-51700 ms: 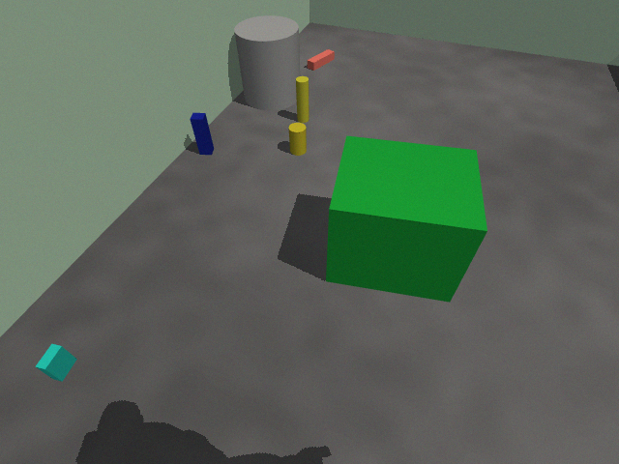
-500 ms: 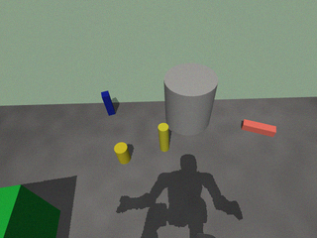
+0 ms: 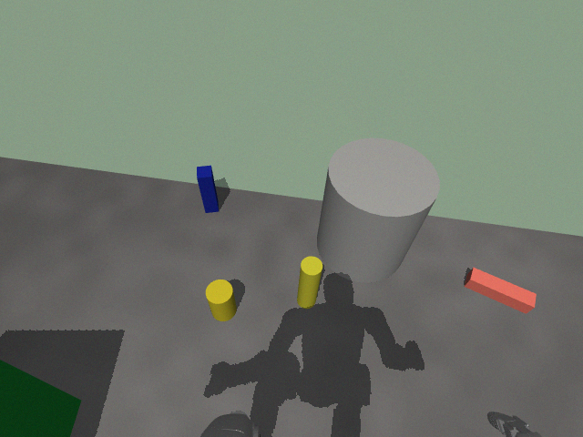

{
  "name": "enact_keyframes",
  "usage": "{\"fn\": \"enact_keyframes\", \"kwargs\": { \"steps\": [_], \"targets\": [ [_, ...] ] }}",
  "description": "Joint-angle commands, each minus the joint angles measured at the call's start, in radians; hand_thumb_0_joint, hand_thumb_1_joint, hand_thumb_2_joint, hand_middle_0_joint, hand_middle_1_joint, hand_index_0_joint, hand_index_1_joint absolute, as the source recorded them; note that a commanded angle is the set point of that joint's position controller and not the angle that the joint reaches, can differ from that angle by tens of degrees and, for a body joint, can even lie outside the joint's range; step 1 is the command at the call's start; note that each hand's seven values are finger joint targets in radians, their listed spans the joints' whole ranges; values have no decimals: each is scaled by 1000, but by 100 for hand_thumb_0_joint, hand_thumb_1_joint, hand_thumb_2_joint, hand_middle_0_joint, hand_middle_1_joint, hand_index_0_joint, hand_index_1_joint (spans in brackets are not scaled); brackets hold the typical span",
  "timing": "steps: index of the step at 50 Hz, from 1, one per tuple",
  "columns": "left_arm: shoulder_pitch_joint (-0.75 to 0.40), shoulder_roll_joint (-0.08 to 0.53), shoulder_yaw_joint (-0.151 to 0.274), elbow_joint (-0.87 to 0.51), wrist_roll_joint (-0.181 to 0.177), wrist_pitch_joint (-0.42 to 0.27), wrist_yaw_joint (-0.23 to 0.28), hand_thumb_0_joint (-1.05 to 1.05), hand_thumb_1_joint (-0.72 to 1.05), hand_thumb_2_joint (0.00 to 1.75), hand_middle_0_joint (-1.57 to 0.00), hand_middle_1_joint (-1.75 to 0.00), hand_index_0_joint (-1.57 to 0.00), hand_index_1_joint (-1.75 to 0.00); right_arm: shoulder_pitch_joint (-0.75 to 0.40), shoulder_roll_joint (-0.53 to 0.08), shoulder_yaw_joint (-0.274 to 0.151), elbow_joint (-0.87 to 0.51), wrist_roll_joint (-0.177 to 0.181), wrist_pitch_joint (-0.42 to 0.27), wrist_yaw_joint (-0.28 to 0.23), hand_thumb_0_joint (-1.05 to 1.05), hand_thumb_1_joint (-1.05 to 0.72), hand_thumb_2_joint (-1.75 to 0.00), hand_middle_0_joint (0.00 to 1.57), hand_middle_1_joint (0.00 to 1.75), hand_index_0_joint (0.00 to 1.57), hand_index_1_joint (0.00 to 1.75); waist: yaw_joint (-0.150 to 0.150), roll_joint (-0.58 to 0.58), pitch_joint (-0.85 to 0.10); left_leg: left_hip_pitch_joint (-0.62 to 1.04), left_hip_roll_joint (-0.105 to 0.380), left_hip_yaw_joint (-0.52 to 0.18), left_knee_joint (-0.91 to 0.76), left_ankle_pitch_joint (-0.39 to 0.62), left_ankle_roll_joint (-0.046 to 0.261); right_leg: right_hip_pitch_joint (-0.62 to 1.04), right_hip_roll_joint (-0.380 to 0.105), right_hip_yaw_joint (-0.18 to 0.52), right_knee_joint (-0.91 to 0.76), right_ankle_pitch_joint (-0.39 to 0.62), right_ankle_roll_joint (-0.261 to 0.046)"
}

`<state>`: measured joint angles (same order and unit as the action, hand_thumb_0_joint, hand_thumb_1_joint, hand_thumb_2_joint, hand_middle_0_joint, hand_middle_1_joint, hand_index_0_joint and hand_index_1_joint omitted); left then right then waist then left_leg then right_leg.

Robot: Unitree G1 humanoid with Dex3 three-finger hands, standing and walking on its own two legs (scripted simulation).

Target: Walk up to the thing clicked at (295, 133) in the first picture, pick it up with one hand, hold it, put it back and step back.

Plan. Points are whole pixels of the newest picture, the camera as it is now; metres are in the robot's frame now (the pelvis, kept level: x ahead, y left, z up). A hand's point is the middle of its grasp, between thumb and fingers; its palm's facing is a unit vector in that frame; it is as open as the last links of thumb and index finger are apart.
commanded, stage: walk up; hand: left
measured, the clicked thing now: (221, 300) +0.60 +0.25 -0.68
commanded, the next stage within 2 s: none
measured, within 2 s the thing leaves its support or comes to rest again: neither
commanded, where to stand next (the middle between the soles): +0.25 +0.00 m, yaw -1 degrees
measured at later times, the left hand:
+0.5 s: hand (134, 413) +0.16 +0.24 -0.10, palm faces +0.00 -0.87 -0.50, open 7.4 cm
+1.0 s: hand (142, 378) +0.22 +0.26 -0.15, palm faces +0.00 -0.93 -0.36, open 7.4 cm
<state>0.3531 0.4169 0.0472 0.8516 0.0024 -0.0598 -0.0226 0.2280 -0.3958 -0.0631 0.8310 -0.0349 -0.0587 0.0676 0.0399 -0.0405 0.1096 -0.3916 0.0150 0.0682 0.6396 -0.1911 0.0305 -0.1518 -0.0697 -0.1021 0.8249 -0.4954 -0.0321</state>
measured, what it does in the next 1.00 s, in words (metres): walks ahead: right foot, then left foot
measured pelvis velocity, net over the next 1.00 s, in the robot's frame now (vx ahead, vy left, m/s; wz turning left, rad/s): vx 0.15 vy -0.01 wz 0.03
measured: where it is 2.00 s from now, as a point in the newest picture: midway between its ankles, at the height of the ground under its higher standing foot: outside the picture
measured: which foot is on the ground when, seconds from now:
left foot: down 0.00-0.36, up 0.38-0.74, down 0.76-1.00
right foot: up 0.00-0.32, down 0.34-1.00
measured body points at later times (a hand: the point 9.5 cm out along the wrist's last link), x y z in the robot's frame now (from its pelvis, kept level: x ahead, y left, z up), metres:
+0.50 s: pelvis +0.12 -0.05 +0.01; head +0.14 -0.10 +0.46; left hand +0.16 +0.28 -0.06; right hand +0.19 -0.37 -0.14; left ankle +0.12 +0.09 -0.66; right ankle +0.19 -0.16 -0.72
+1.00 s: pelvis +0.15 -0.01 +0.00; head +0.17 +0.01 +0.45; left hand +0.22 +0.31 -0.12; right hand +0.25 -0.31 -0.11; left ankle +0.18 +0.12 -0.72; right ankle +0.19 -0.15 -0.72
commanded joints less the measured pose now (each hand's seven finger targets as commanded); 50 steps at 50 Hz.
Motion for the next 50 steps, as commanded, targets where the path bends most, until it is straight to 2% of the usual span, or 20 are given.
{"fn": "enact_keyframes", "kwargs": {
  "steps": [1,4,6,10,15,17,18,19,20,23,25,36,38,40,41,42,44,46,48,50],
  "targets": [
    [10,243,53,-93,3,-14,23,0,90,90,-20,-30,-20,-30,184,-328,-107,-52,49,-21,-39,0,-90,-90,20,30,20,30,-112,175,-149,425,404,-680,-336,-64,287,-499,26,156,445,-39,-22],
    [48,201,51,-57,-11,-7,5,0,90,90,-20,-30,-20,-30,97,-246,-63,-73,48,-31,-48,0,-90,-90,20,30,20,30,-48,142,-46,215,258,-287,-333,151,170,-379,-17,188,302,105,-15],
    [89,187,53,-35,-8,0,-6,0,90,90,-20,-30,-20,-30,62,-248,-61,-79,40,-35,-44,0,-90,-90,20,30,20,30,-25,178,-45,138,217,-204,-338,93,169,-310,-20,134,219,155,7],
    [7,181,59,-54,2,-11,-24,0,90,90,-20,-30,-20,-30,53,-283,-73,-104,23,-31,-33,0,-90,-90,20,30,20,30,-52,247,1,74,236,-202,-395,-184,216,-287,-44,91,-29,195,33],
    [95,198,82,11,8,-36,-9,0,90,90,-20,-30,-20,-30,-13,-266,-66,-131,20,3,-15,0,-90,-90,20,30,20,30,8,181,-56,-81,187,-162,-231,-386,166,0,35,29,-216,324,28],
    [202,248,103,40,15,-52,18,0,90,90,-20,-30,-20,-30,40,-154,-30,-130,19,17,-18,0,-90,-90,20,30,20,30,66,-86,-139,-154,77,-50,130,-316,95,196,-1,137,-362,232,17],
    [173,326,108,17,29,-57,37,0,90,90,-20,-30,-20,-30,66,-77,-4,-136,23,26,-28,0,-90,-90,20,30,20,30,46,-293,-95,-268,-45,9,371,-369,15,122,-254,545,-541,169,-52],
    [95,337,96,-25,19,-55,43,0,90,90,-20,-30,-20,-30,96,-154,-24,-107,23,48,-42,0,-90,-90,20,30,20,30,12,-130,-51,-236,-36,-142,442,-341,-5,-5,-350,688,-600,101,-103],
    [42,354,93,-39,10,-46,44,0,90,90,-20,-30,-20,-30,117,-218,-46,-92,22,56,-50,0,-90,-90,20,30,20,30,-8,-129,-19,-204,7,-142,461,-354,-1,-74,-359,701,-591,55,-167],
    [-6,274,75,-43,6,-50,55,0,90,90,-20,-30,-20,-30,126,-224,-57,-31,32,65,-47,0,-90,-90,20,30,20,30,-30,-92,-45,-184,30,-204,470,-230,-6,-47,-224,425,-532,257,-102],
    [-4,273,72,-39,8,-48,60,0,90,90,-20,-30,-20,-30,152,-210,-52,-18,24,74,-43,0,-90,-90,20,30,20,30,-38,-113,-89,-134,22,-188,451,-188,-19,-52,-198,329,-489,382,-116],
    [-112,273,64,-67,20,-10,48,0,90,90,-20,-30,-20,-30,67,-177,-49,29,18,71,-43,0,-90,-90,20,30,20,30,-35,-115,-95,140,9,-43,20,-132,-19,-249,-198,221,-360,188,-147],
    [-111,217,35,-57,14,4,45,0,90,90,-20,-30,-20,-30,88,-194,-53,53,12,53,-54,0,-90,-90,20,30,20,30,-60,-39,-113,240,-7,-62,-112,-119,1,-318,-156,193,-241,184,-94],
    [-73,116,2,-50,-4,14,42,0,90,90,-20,-30,-20,-30,8,-280,-57,19,-5,34,-64,0,-90,-90,20,30,20,30,-20,250,-108,191,261,-518,-326,-250,92,-395,20,62,-30,66,14],
    [-94,196,27,-14,-1,16,54,0,90,90,-20,-30,-20,-30,-36,-325,-63,19,16,38,-59,0,-90,-90,20,30,20,30,-37,245,-92,65,319,-541,-319,-292,191,-293,25,79,15,-69,10],
    [-83,215,30,16,1,11,53,0,90,90,-20,-30,-20,-30,-87,-295,-54,21,21,44,-57,0,-90,-90,20,30,20,30,-9,195,-71,-36,290,-475,-285,-281,200,-177,9,95,-20,-3,12],
    [-66,190,24,52,-1,-4,48,0,90,90,-20,-30,-20,-30,-127,-218,-20,19,21,46,-57,0,-90,-90,20,30,20,30,8,179,-100,8,137,-233,-158,-42,90,-87,17,82,-249,192,10],
    [-68,209,31,69,-2,-10,53,0,90,90,-20,-30,-20,-30,-109,-187,-8,35,35,36,-58,0,-90,-90,20,30,20,30,3,164,-146,24,99,-171,-64,124,35,-10,-28,137,-276,450,-12],
    [-140,232,21,69,2,-10,52,0,90,90,-20,-30,-20,-30,-75,-194,-6,64,37,39,-60,0,-90,-90,20,30,20,30,-37,138,-159,82,89,-179,-102,-8,28,-79,-73,214,-286,384,-37],
    [-197,202,7,76,-3,-1,45,0,90,90,-20,-30,-20,-30,-88,-210,-13,90,29,40,-64,0,-90,-90,20,30,20,30,-44,136,-121,94,124,-227,-181,-85,44,-117,-25,153,-262,293,-17]
  ]
}}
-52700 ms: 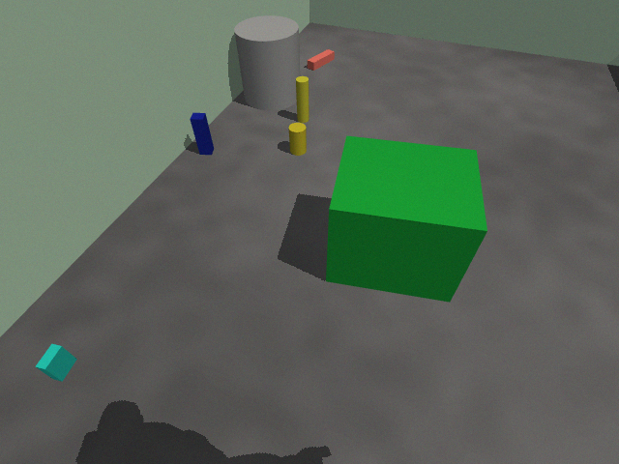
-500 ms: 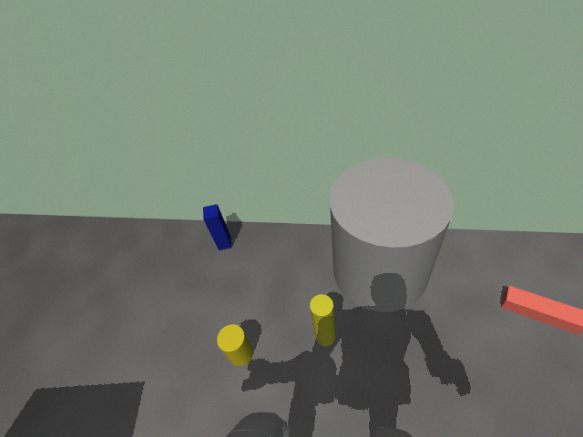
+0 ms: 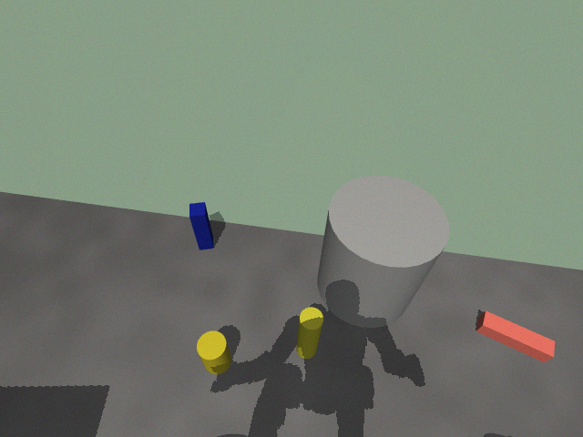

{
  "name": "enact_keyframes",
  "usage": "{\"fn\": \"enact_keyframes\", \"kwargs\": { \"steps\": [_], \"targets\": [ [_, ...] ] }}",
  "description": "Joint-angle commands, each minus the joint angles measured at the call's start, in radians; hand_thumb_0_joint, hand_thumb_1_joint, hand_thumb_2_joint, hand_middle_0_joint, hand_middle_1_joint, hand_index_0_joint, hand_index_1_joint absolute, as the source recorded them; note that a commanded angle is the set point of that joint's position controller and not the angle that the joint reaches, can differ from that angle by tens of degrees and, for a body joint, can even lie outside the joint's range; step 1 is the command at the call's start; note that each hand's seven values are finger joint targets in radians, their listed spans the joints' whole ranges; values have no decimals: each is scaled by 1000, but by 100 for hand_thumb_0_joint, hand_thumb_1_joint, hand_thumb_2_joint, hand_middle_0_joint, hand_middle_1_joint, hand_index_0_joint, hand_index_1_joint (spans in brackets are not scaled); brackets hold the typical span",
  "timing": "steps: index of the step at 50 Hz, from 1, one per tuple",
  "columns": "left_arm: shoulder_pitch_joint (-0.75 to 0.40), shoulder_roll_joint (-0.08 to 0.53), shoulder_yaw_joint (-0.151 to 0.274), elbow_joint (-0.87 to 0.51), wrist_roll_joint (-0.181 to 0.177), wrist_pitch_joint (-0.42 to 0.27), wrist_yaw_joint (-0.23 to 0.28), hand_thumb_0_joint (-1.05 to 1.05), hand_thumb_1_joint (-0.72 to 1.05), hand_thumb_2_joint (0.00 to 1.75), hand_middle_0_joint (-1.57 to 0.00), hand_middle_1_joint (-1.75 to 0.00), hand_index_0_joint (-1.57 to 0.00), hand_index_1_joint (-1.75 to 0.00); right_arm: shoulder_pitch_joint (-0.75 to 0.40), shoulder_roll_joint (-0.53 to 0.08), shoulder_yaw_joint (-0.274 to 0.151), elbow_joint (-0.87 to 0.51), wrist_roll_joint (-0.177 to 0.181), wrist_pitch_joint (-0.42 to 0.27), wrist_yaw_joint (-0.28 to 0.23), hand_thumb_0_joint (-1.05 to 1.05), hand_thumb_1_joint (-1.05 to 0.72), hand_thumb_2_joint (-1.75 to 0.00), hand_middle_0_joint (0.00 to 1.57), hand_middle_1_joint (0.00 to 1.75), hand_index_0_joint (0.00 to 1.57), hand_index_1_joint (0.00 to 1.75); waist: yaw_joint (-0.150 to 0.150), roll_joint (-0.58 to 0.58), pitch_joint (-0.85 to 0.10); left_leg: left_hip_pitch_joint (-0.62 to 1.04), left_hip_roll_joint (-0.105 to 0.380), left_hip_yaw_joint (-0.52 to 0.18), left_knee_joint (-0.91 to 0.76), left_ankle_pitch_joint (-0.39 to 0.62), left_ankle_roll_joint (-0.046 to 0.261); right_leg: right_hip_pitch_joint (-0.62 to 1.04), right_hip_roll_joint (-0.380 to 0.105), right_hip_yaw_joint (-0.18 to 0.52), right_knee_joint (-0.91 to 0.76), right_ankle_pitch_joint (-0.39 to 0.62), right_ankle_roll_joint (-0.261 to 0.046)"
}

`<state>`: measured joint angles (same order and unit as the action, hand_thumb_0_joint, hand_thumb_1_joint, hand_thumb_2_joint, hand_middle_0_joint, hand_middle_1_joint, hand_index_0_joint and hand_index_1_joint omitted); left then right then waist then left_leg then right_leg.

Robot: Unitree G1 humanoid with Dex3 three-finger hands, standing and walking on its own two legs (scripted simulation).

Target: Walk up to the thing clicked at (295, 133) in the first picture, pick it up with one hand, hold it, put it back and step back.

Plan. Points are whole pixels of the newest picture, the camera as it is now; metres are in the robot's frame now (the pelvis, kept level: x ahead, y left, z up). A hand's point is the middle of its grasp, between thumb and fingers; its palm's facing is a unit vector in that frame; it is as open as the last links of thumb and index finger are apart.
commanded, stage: walk up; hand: left
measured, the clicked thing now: (214, 353) +0.45 +0.25 -0.68
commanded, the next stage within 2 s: stand in 1.06 s
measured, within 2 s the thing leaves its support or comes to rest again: neither
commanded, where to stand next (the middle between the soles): +0.10 +0.01 m, yaw -2 degrees
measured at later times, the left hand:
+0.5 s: hand out of the picture +0.08 +0.26 -0.13, palm faces -0.04 -0.92 -0.39, open 7.4 cm
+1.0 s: hand out of the picture +0.13 +0.25 -0.13, palm faces -0.07 -0.93 -0.36, open 7.4 cm
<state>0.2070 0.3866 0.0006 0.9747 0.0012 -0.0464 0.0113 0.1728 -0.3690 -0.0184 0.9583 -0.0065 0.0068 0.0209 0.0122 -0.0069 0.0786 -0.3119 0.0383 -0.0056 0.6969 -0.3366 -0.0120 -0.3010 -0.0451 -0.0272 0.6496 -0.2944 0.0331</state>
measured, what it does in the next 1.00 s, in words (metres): stands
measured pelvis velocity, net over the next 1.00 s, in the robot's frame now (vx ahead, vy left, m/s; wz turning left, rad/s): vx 0.02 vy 0.00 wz -0.05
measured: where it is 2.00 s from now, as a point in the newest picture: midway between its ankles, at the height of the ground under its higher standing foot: outside the picture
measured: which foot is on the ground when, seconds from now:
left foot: down 0.00-1.00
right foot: down 0.00-1.00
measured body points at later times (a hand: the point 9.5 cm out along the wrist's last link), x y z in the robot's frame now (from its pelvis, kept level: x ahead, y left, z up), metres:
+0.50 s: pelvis +0.01 +0.00 +0.02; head +0.02 -0.01 +0.47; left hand +0.08 +0.31 -0.10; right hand +0.11 -0.31 -0.11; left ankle +0.03 +0.13 -0.72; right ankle +0.03 -0.15 -0.72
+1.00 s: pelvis +0.02 +0.00 +0.02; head +0.03 -0.01 +0.47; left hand +0.13 +0.30 -0.10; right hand +0.07 -0.31 -0.11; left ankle +0.03 +0.13 -0.72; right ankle +0.03 -0.15 -0.72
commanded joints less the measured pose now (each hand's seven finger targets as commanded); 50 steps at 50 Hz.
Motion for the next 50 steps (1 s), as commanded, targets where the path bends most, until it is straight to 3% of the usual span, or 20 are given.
{"fn": "enact_keyframes", "kwargs": {
  "steps": [1,3,6,18,22,28,35,42,50],
  "targets": [
    [-45,215,46,-37,-6,-12,9,0,90,90,-20,-30,-20,-30,-70,-245,-56,-34,1,-28,-18,0,-90,-90,20,30,20,30,0,117,-75,0,119,-165,-261,70,94,43,-24,46,-92,75,-70],
    [-12,210,41,-3,-4,-16,10,0,90,90,-20,-30,-20,-30,-107,-239,-47,-30,4,-30,-15,0,-90,-90,20,30,20,30,18,101,-82,3,125,-150,-249,119,99,84,-30,47,-124,113,-68],
    [-50,224,41,17,-3,-21,8,0,90,90,-20,-30,-20,-30,-101,-228,-43,-9,5,-29,-17,0,-90,-90,20,30,20,30,-3,61,-98,36,91,-107,-242,148,76,107,-62,87,-154,216,-74],
    [-124,206,28,81,3,-15,4,0,90,90,-20,-30,-20,-30,-171,-212,-42,59,6,-18,-10,0,-90,-90,20,30,20,30,-6,15,-95,120,85,-80,-340,105,59,116,-74,101,-262,186,-55],
    [-141,210,32,93,8,-16,4,0,90,90,-20,-30,-20,-30,-159,-203,-42,79,4,-15,-8,0,-90,-90,20,30,20,30,-14,-25,-110,161,68,-51,-331,137,51,121,-93,120,-303,195,-56],
    [-162,200,35,103,7,-7,2,0,90,90,-20,-30,-20,-30,-154,-203,-40,108,2,-16,-7,0,-90,-90,20,30,20,30,-8,0,-88,152,75,-59,-386,104,44,133,-81,108,-324,135,-48],
    [-167,196,41,110,11,-4,3,0,90,90,-20,-30,-20,-30,-135,-207,-42,124,-1,-20,-12,0,-90,-90,20,30,20,30,-13,-1,-119,187,80,-38,-384,192,41,171,-86,106,-322,227,-50],
    [-179,189,41,114,11,3,2,0,90,90,-20,-30,-20,-30,-135,-209,-43,125,-3,-18,-15,0,-90,-90,20,30,20,30,-13,18,-81,165,80,-40,-404,142,38,156,-73,103,-330,195,-44],
    [-192,183,43,114,12,3,3,0,90,90,-20,-30,-20,-30,-118,-202,-46,123,-1,-19,-16,0,-90,-90,20,30,20,30,-17,-2,-97,196,81,-27,-394,200,37,160,-77,109,-323,240,-44]
  ]
}}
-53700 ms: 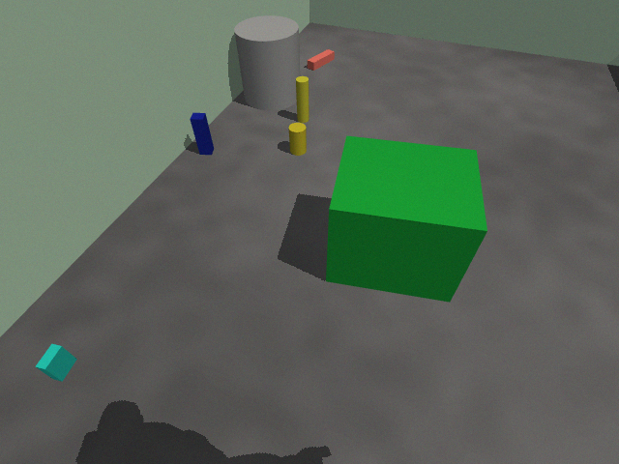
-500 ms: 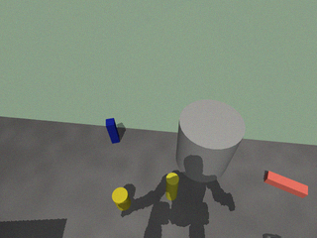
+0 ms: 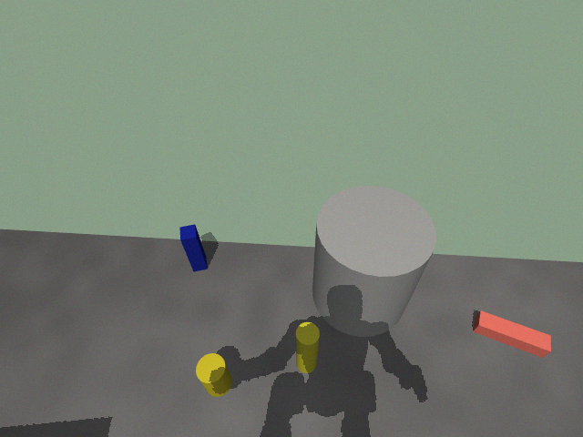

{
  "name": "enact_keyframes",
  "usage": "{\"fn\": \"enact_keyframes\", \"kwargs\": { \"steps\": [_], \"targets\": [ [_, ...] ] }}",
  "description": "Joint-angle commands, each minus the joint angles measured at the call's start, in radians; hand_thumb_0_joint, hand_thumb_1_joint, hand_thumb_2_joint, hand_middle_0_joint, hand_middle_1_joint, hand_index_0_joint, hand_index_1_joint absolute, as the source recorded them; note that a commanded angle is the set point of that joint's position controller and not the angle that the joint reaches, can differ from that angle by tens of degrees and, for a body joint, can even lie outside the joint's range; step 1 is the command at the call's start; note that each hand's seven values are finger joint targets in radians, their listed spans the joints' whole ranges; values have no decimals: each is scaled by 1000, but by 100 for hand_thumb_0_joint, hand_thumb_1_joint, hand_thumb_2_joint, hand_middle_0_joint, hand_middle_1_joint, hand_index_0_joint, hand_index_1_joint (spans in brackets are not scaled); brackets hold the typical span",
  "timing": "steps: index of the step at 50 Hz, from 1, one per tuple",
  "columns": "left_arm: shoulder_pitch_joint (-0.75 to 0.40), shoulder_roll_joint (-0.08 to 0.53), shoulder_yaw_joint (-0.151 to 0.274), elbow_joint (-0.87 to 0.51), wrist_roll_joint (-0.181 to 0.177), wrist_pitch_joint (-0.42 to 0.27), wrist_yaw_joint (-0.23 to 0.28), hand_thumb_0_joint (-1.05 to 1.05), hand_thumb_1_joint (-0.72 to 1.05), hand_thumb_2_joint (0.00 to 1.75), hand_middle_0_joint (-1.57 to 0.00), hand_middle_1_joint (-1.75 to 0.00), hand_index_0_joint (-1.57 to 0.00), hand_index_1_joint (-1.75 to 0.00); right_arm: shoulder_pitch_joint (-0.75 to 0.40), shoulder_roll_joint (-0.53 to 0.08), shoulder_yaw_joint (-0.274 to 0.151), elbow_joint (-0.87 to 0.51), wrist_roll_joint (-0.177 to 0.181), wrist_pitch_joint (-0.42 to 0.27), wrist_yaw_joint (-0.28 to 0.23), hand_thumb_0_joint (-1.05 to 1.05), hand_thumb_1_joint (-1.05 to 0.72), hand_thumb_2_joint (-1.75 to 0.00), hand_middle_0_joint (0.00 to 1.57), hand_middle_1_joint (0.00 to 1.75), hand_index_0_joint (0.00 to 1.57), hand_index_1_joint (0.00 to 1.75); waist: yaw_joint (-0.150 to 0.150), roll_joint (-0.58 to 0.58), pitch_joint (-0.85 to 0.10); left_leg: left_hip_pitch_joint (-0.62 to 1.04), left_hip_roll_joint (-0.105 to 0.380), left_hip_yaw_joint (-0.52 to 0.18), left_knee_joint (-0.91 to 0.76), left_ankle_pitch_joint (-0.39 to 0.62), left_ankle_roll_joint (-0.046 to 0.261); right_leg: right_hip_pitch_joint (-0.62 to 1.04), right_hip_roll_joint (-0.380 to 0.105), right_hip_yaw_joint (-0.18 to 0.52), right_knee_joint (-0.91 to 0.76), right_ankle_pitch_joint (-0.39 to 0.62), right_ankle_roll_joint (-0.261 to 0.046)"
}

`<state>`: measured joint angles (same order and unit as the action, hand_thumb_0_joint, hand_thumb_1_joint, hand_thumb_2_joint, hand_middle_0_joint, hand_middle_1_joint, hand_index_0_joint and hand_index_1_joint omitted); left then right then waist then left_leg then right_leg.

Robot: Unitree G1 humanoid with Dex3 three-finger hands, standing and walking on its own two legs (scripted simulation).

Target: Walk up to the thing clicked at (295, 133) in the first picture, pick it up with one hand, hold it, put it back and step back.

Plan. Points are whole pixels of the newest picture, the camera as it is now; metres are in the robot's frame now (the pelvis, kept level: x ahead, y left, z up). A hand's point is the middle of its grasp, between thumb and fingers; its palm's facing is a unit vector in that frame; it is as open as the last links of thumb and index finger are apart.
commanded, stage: walk up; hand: left
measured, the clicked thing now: (214, 375) +0.42 +0.27 -0.71
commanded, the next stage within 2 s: stand in 0.06 s
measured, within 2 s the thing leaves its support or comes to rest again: neither
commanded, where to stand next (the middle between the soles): +0.07 +0.01 m, yaw +1 degrees
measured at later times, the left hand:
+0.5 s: hand out of the picture +0.07 +0.24 -0.15, palm faces +0.00 -0.94 -0.34, open 7.4 cm
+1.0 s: hand out of the picture +0.06 +0.24 -0.15, palm faces -0.01 -0.94 -0.35, open 7.4 cm
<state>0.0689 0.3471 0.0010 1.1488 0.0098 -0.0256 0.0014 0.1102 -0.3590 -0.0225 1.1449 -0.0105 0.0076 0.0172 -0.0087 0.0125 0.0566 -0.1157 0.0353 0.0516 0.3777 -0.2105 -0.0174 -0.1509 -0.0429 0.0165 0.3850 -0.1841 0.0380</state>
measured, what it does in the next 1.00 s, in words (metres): stands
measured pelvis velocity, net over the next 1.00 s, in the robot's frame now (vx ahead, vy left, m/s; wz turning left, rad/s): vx -0.01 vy -0.02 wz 0.02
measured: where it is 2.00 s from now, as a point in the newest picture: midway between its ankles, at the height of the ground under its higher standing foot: outside the picture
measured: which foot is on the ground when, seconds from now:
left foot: down 0.00-1.00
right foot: down 0.00-1.00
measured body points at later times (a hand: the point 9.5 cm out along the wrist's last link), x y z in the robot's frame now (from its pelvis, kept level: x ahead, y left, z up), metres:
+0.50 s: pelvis -0.01 -0.01 +0.00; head +0.00 -0.01 +0.45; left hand +0.07 +0.29 -0.13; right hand +0.09 -0.31 -0.13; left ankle +0.00 +0.13 -0.74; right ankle +0.02 -0.14 -0.74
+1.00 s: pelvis -0.01 -0.02 +0.00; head +0.00 -0.02 +0.45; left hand +0.06 +0.29 -0.13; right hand +0.06 -0.32 -0.14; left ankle +0.00 +0.13 -0.74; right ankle +0.02 -0.14 -0.74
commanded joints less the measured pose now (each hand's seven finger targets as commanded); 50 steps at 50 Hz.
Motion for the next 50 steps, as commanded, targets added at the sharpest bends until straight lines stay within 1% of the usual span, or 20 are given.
{"fn": "enact_keyframes", "kwargs": {
  "steps": [1,2,3,4,7,11,15,16,17,18,19,23,28,35,36,37,41,46,48,50],
  "targets": [
    [-60,222,44,-65,4,-17,13,0,90,90,-20,-30,-20,-30,-50,-212,-44,-64,1,-19,-13,0,-90,-90,20,30,20,30,-1,-30,-75,-8,83,-81,-75,64,43,13,-81,67,-61,126,-50],
    [-57,221,43,-65,4,-17,13,0,90,90,-20,-30,-20,-30,-47,-216,-44,-62,1,-19,-13,0,-90,-90,20,30,20,30,0,-23,-78,1,84,-83,-80,64,42,13,-81,67,-60,123,-51],
    [-55,226,39,-62,-7,-11,10,0,90,90,-20,-30,-20,-30,-86,-195,-32,-73,2,-25,-13,0,-90,-90,20,30,20,30,3,-55,-56,-6,103,-117,-107,128,30,-2,-77,57,-66,132,-42],
    [-49,216,40,-65,-5,-8,10,0,90,90,-20,-30,-20,-30,-87,-212,-37,-78,2,-29,-15,0,-90,-90,20,30,20,30,4,-31,-81,15,107,-108,-94,173,31,19,-82,58,-64,179,-41],
    [-40,211,41,-64,-5,-5,8,0,90,90,-20,-30,-20,-30,-75,-219,-36,-68,3,-35,-20,0,-90,-90,20,30,20,30,1,-6,-112,37,110,-100,-89,240,27,51,-87,56,-56,237,-42],
    [-36,216,41,-63,-6,-4,7,0,90,90,-20,-30,-20,-30,-82,-209,-32,-65,6,-37,-21,0,-90,-90,20,30,20,30,2,4,-134,57,111,-96,-92,263,22,68,-91,51,-57,261,-41],
    [-45,224,40,-63,-3,-1,6,0,90,90,-20,-30,-20,-30,-86,-204,-29,-62,3,-31,-20,0,-90,-90,20,30,20,30,-3,-6,-91,34,105,-96,-108,138,20,38,-89,59,-94,151,-42],
    [-45,224,41,-65,-2,-2,5,0,90,90,-20,-30,-20,-30,-91,-203,-30,-62,3,-30,-21,0,-90,-90,20,30,20,30,-1,-8,-102,42,106,-94,-104,158,22,45,-92,60,-91,175,-45],
    [-38,218,39,-63,-2,-1,4,0,90,90,-20,-30,-20,-30,-86,-203,-28,-59,3,-31,-20,0,-90,-90,20,30,20,30,-1,-4,-86,27,104,-96,-114,127,20,35,-90,61,-99,152,-42],
    [-43,220,39,-66,0,-1,4,0,90,90,-20,-30,-20,-30,-85,-204,-27,-61,1,-32,-20,0,-90,-90,20,30,20,30,-3,4,-89,23,105,-95,-117,138,19,45,-91,60,-96,163,-44],
    [-39,222,40,-63,-2,-1,5,0,90,90,-20,-30,-20,-30,-93,-201,-26,-60,3,-31,-19,0,-90,-90,20,30,20,30,0,4,-73,13,100,-97,-123,94,17,30,-87,61,-108,125,-40],
    [-36,228,41,-65,-2,-4,4,0,90,90,-20,-30,-20,-30,-88,-202,-29,-63,2,-31,-17,0,-90,-90,20,30,20,30,-4,-17,-85,42,104,-99,-114,107,20,15,-89,63,-114,116,-44],
    [-33,233,42,-66,0,-4,4,0,90,90,-20,-30,-20,-30,-85,-195,-30,-63,-2,-27,-14,0,-90,-90,20,30,20,30,-3,-27,-59,14,96,-99,-113,29,21,-12,-89,72,-136,17,-44],
    [-21,232,43,-70,3,-1,1,0,90,90,-20,-30,-20,-30,-65,-203,-31,-60,-2,-28,-12,0,-90,-90,20,30,20,30,3,-14,-41,-26,95,-110,-123,-35,25,-15,-84,73,-137,-55,-47],
    [-13,233,45,-71,2,0,0,0,90,90,-20,-30,-20,-30,-63,-196,-30,-60,-3,-28,-11,0,-90,-90,20,30,20,30,6,-33,-33,-20,87,-105,-116,-46,20,-44,-85,79,-147,-103,-46],
    [-24,235,44,-75,3,0,0,0,90,90,-20,-30,-20,-30,-56,-201,-31,-63,-4,-29,-12,0,-90,-90,20,30,20,30,-3,-28,-46,-19,94,-107,-114,-24,25,-26,-89,82,-141,-74,-50],
    [-11,227,43,-75,-1,-3,-1,0,90,90,-20,-30,-20,-30,-50,-202,-26,-57,-4,-35,-14,0,-90,-90,20,30,20,30,6,-3,-77,-19,103,-113,-119,55,21,28,-88,68,-107,62,-51],
    [2,226,40,-76,0,-2,-1,0,90,90,-20,-30,-20,-30,-55,-213,-27,-58,0,-35,-16,0,-90,-90,20,30,20,30,9,-11,-91,11,102,-107,-108,85,22,18,-90,64,-105,93,-52],
    [-5,230,41,-74,0,-1,1,0,90,90,-20,-30,-20,-30,-39,-201,-21,-55,0,-32,-17,0,-90,-90,20,30,20,30,2,-25,-79,-3,102,-107,-113,74,21,18,-89,63,-103,84,-51],
    [2,223,39,-73,-3,0,0,0,90,90,-20,-30,-20,-30,-38,-210,-21,-53,-1,-33,-18,0,-90,-90,20,30,20,30,7,-7,-70,-10,102,-107,-117,67,19,16,-89,66,-104,73,-51]
  ]
}}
